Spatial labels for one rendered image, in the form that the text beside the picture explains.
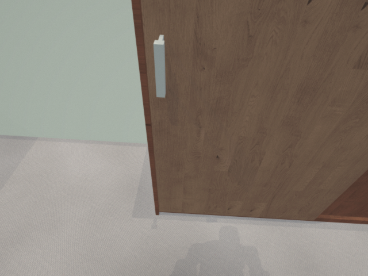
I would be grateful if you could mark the handle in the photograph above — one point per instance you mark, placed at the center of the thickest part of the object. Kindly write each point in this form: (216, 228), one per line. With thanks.
(159, 59)

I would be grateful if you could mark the wardrobe door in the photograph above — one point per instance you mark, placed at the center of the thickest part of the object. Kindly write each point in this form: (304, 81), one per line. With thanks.
(266, 105)
(353, 202)

